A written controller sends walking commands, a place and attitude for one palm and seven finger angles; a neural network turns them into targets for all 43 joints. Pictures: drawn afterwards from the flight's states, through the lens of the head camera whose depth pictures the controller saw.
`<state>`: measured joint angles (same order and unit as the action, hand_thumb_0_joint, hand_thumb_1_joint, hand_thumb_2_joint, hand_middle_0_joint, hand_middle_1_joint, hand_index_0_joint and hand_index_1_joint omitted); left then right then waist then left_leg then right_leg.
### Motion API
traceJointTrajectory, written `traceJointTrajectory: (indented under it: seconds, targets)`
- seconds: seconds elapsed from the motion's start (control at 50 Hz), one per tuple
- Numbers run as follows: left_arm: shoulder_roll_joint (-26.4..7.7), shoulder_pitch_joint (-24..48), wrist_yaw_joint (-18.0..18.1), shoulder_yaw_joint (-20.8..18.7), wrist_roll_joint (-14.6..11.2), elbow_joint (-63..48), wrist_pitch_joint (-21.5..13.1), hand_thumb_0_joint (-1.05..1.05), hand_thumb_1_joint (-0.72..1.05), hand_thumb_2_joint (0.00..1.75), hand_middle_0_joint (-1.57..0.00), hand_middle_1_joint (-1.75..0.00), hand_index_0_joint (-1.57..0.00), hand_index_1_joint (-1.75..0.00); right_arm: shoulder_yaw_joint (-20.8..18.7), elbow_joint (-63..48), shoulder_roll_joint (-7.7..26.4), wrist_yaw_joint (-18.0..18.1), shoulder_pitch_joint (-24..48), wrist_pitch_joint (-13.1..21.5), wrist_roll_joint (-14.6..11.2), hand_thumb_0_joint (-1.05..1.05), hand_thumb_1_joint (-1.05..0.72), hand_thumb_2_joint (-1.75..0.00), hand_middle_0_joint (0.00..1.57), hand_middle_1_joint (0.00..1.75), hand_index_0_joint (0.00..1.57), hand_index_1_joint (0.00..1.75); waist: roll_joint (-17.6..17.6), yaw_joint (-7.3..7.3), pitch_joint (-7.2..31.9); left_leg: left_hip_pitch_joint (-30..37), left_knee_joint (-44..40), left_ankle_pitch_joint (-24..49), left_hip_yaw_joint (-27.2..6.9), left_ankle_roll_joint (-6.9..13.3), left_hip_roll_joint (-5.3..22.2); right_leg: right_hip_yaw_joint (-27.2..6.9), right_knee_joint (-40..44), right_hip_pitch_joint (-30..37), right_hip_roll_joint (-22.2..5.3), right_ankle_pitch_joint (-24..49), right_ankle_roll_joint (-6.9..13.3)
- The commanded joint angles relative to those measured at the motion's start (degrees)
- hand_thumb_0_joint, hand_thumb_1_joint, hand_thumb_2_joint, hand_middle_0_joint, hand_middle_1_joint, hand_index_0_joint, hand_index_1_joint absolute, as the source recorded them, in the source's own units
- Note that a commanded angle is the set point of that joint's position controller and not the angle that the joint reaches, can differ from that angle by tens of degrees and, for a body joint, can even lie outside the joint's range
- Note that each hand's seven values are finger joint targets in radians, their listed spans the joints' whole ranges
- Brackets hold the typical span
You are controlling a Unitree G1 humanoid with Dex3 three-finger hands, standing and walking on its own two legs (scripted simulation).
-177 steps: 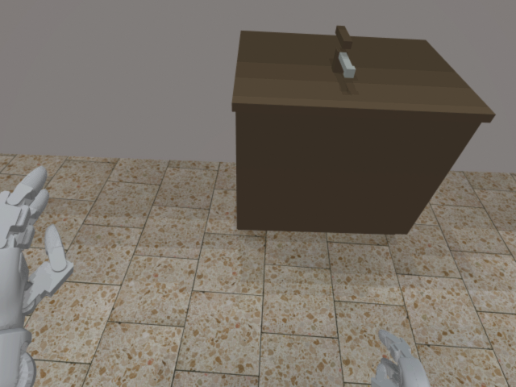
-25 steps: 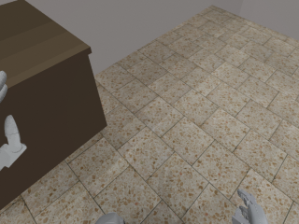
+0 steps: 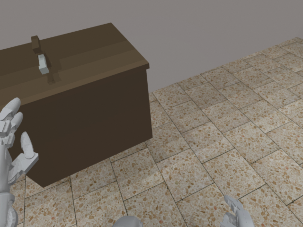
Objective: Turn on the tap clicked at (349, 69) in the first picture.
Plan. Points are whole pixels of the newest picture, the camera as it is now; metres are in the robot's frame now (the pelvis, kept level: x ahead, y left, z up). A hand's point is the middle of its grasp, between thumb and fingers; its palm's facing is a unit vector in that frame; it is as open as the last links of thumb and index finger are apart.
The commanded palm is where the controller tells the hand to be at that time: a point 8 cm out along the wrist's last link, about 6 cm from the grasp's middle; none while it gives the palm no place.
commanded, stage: turn to face it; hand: left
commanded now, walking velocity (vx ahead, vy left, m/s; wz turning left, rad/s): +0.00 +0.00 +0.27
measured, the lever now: (43, 69) +0.68 +0.53 +0.05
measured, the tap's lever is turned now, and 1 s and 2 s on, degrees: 0 0 0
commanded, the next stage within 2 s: take the last steps up to it in 0.06 s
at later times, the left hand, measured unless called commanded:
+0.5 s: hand out of the picture +0.11 +0.27 +0.18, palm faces +0.56 -0.74 -0.38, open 7.4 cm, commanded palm +0.06 +0.30 +0.18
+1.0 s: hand out of the picture +0.13 +0.31 +0.18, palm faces +0.60 -0.72 -0.35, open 7.4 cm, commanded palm +0.08 +0.34 +0.18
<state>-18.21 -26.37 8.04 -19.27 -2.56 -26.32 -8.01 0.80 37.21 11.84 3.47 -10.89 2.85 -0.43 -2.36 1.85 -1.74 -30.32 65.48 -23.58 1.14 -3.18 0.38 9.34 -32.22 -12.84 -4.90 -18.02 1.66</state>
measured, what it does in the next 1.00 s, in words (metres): steps on the spot: left foot, then right foot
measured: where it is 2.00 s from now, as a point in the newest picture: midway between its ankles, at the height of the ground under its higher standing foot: outside the picture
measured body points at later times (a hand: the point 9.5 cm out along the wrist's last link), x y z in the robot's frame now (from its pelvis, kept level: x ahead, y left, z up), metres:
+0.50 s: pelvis -0.06 +0.00 +0.00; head -0.07 -0.01 +0.45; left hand +0.07 +0.30 +0.20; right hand +0.11 -0.18 -0.10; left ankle -0.08 +0.13 -0.74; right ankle -0.03 -0.10 -0.72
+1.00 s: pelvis -0.03 +0.03 -0.01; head -0.03 +0.04 +0.44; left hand +0.10 +0.35 +0.20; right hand +0.17 -0.20 -0.08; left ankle -0.03 +0.15 -0.74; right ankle -0.03 -0.09 -0.71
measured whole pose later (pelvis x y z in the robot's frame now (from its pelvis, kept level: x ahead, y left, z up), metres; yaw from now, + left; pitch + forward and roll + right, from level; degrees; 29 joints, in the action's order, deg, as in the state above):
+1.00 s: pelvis -0.03 +0.03 -0.01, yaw +10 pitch -2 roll +1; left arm -20.7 -25.4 10.4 -20.8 -1.1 -27.8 -13.6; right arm -3.0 35.0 13.2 5.0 -13.2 4.2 -0.4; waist 2.4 0.1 -0.8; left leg -14.5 32.9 -15.7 8.4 0.8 3.2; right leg 4.7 -48.4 -18.0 -4.5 -27.4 -0.3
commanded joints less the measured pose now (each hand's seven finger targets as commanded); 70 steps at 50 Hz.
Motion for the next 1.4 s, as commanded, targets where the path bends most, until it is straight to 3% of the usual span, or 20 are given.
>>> traceJointTrajectory:
  seconds: [0.0,0.12,0.18,0.22,0.26,0.34,0.46,0.5,0.52,0.54,0.66,0.86,0.9,0.92,0.98,1.06,1.22,1.24,1.28,1.38]
  targets:
    - [-12.0,7.1,1.5,-6.0,1.1,-8.7,-4.6,0.0,0.9,0.9,-0.2,-0.3,-0.2,-0.3,-1.7,-10.5,4.0,2.3,6.9,3.0,0.7,0.0,-0.9,-0.9,0.2,0.3,0.2,0.3,12.0,-1.46,4.2,1.8,-6.3,-0.6,2.5,0.2,1.8,-5.8,10.8,3.6,-13.5,34.9,3.3]
    - [-13.2,2.5,3.7,-8.4,0.8,-19.9,-5.9,0.0,0.9,0.9,-0.2,-0.3,-0.2,-0.3,-3.0,-13.4,4.5,2.2,4.4,3.2,1.5,0.0,-0.9,-0.9,0.2,0.3,0.2,0.3,11.3,0.02,10.8,7.7,-27.5,-2.1,5.0,1.9,0.9,-8.3,6.6,11.8,-15.0,36.5,5.6]
    - [-12.9,1.7,4.0,-8.9,-0.1,-22.5,-6.3,0.0,0.9,0.9,-0.2,-0.3,-0.2,-0.3,-3.7,-13.9,5.3,1.7,1.8,2.4,1.1,0.0,-0.9,-0.9,0.2,0.3,0.2,0.3,3.8,-2.8,14.7,21.4,-42.9,13.8,4.3,2.8,1.4,-5.1,-4.4,6.8,-10.0,26.3,0.2]
    - [-12.9,1.4,3.7,-8.3,-0.7,-23.3,-8.1,0.0,0.9,0.9,-0.2,-0.3,-0.2,-0.3,-4.4,-14.4,7.7,1.1,1.5,3.3,0.7,0.0,-0.9,-0.9,0.2,0.3,0.2,0.3,-16.3,-2.14,11.8,31.2,-44.1,43.2,-18.3,12.9,19.6,-2.1,-20.2,-15.1,0.9,-12.6,-4.5]
    - [-12.8,-0.3,2.4,-8.5,0.7,-15.5,-8.5,0.0,0.9,0.9,-0.2,-0.3,-0.2,-0.3,-3.8,-12.0,6.4,0.4,1.5,4.3,0.8,0.0,-0.9,-0.9,0.2,0.3,0.2,0.3,-12.9,-2.52,7.1,27.4,-46.4,31.4,-23.5,17.4,22.4,-7.0,-31.0,-23.6,0.4,-16.7,-3.3]
    - [-10.2,6.6,1.4,-5.0,1.4,-16.4,-8.7,0.0,0.9,0.9,-0.2,-0.3,-0.2,-0.3,-4.1,-10.2,6.9,-0.5,2.8,5.3,-0.6,0.0,-0.9,-0.9,0.2,0.3,0.2,0.3,-11.8,-2.13,2.6,16.1,-47.5,15.0,-7.8,13.2,13.0,-3.5,-22.0,-14.6,1.1,-5.1,-4.4]
    - [-10.5,7.8,1.3,-4.1,1.6,-9.4,-6.8,0.0,0.9,0.9,-0.2,-0.3,-0.2,-0.3,-2.8,-8.8,6.4,0.6,3.5,5.0,0.2,0.0,-0.9,-0.9,0.2,0.3,0.2,0.3,-7.9,-1.36,2.0,6.7,-46.2,-8.8,-8.4,11.2,11.7,-0.1,-0.4,2.9,4.5,-5.6,-4.3]
    - [-12.1,9.1,1.6,-4.9,2.5,-8.3,-6.2,0.0,0.9,0.9,-0.2,-0.3,-0.2,-0.3,-2.8,-8.4,5.4,0.8,3.2,4.4,0.4,0.0,-0.9,-0.9,0.2,0.3,0.2,0.3,3.4,-1.02,3.6,-0.5,-30.8,-11.1,-3.1,7.8,6.7,-9.6,10.8,10.9,-1.7,-11.0,-1.0]
    - [-14.2,9.8,1.6,-6.1,2.6,-8.3,-5.8,0.0,0.9,0.9,-0.2,-0.3,-0.2,-0.3,-2.9,-9.0,4.2,0.7,3.9,4.0,0.4,0.0,-0.9,-0.9,0.2,0.3,0.2,0.3,20.1,-0.82,2.8,-9.2,-12.6,-10.8,2.6,4.6,-0.1,-32.2,20.1,11.7,-14.7,-21.2,5.3]
    - [-14.9,11.4,1.5,-6.7,1.7,-7.8,-5.7,0.0,0.9,0.9,-0.2,-0.3,-0.2,-0.3,-2.9,-9.0,6.1,0.6,6.3,4.5,0.8,0.0,-0.9,-0.9,0.2,0.3,0.2,0.3,19.4,-0.37,-0.4,-11.4,-0.4,-7.6,-1.5,3.3,-0.2,-40.3,25.0,6.4,-21.7,-22.7,7.9]
    - [-14.2,7.3,0.4,-7.6,1.5,-9.2,-8.5,0.0,0.9,0.9,-0.2,-0.3,-0.2,-0.3,-2.3,-7.5,5.1,0.3,5.5,3.2,0.6,0.0,-0.9,-0.9,0.2,0.3,0.2,0.3,8.1,-2.16,1.5,-2.5,-2.9,7.2,0.8,1.8,4.4,-14.1,21.3,-1.0,-13.1,-5.9,5.6]
    - [-11.4,2.7,3.3,-7.1,0.8,-13.5,-7.7,0.0,0.9,0.9,-0.2,-0.3,-0.2,-0.3,-4.2,-10.9,5.5,1.4,1.9,4.4,0.7,0.0,-0.9,-0.9,0.2,0.3,0.2,0.3,8.6,-1.6,7.2,16.5,-38.4,7.7,9.1,3.5,1.4,-10.9,10.6,4.1,-8.7,-2.6,4.4]
    - [-10.6,5.7,3.2,-6.2,0.8,-14.9,-8.3,0.0,0.9,0.9,-0.2,-0.3,-0.2,-0.3,-5.0,-11.2,7.6,2.1,1.1,4.1,0.3,0.0,-0.9,-0.9,0.2,0.3,0.2,0.3,-4.0,-2.91,7.4,26.5,-44.9,6.9,-1.1,7.0,7.8,-7.2,-4.7,-5.6,-2.7,-2.8,0.4]
    - [-10.1,7.1,3.2,-5.6,0.9,-16.1,-8.9,0.0,0.9,0.9,-0.2,-0.3,-0.2,-0.3,-5.1,-11.7,8.6,1.8,1.4,4.0,0.0,0.0,-0.9,-0.9,0.2,0.3,0.2,0.3,-15.8,-2.97,6.8,32.9,-47.2,14.3,-17.3,11.9,18.5,-2.2,-17.9,-17.7,3.0,-11.9,-2.2]
    - [-12.9,9.1,2.1,-6.1,2.3,-12.5,-9.1,0.0,0.9,0.9,-0.2,-0.3,-0.2,-0.3,-3.8,-10.1,6.3,1.1,2.9,4.8,0.4,0.0,-0.9,-0.9,0.2,0.3,0.2,0.3,-11.7,-2.91,1.9,24.7,-51.0,12.1,-21.7,17.1,22.9,-8.4,-33.9,-25.2,-0.5,-12.7,-2.1]
    - [-11.1,7.3,1.6,-4.8,2.2,-17.8,-9.2,0.0,0.9,0.9,-0.2,-0.3,-0.2,-0.3,-3.9,-9.4,6.2,0.4,2.4,6.4,0.0,0.0,-0.9,-0.9,0.2,0.3,0.2,0.3,-11.0,-1.97,2.6,21.0,-49.4,15.7,-6.0,13.5,16.3,-4.6,-24.8,-19.3,-0.4,-4.0,-3.1]
    - [-12.2,4.5,1.8,-7.9,1.5,-9.8,-7.1,0.0,0.9,0.9,-0.2,-0.3,-0.2,-0.3,-2.9,-9.1,5.4,0.6,3.5,5.1,0.3,0.0,-0.9,-0.9,0.2,0.3,0.2,0.3,-3.4,-1.34,7.1,14.7,-35.6,13.0,1.9,8.5,13.4,1.5,4.6,5.4,4.5,2.6,-2.5]
    - [-12.1,4.7,1.7,-7.4,1.8,-8.4,-6.8,0.0,0.9,0.9,-0.2,-0.3,-0.2,-0.3,-2.9,-9.0,4.6,0.6,3.2,4.7,0.1,0.0,-0.9,-0.9,0.2,0.3,0.2,0.3,3.9,-1.27,8.7,10.1,-24.1,10.5,4.8,7.3,10.3,-5.1,7.7,10.6,0.3,2.3,-0.1]
    - [-15.4,6.6,1.9,-9.7,1.4,-8.3,-6.4,0.0,0.9,0.9,-0.2,-0.3,-0.2,-0.3,-2.7,-10.2,4.3,0.4,5.7,4.6,0.1,0.0,-0.9,-0.9,0.2,0.3,0.2,0.3,21.5,-0.59,7.2,-9.9,3.3,-8.8,2.9,3.4,1.1,-39.6,17.3,16.0,-19.9,5.6,10.3]
    - [-13.2,5.5,0.7,-8.1,1.5,-11.5,-8.5,0.0,0.9,0.9,-0.2,-0.3,-0.2,-0.3,-2.4,-8.1,4.9,-0.3,6.2,2.9,0.2,0.0,-0.9,-0.9,0.2,0.3,0.2,0.3,8.0,-1.97,3.1,-5.0,1.7,2.3,-0.8,1.8,6.5,-20.1,18.0,2.0,-14.8,3.4,8.5]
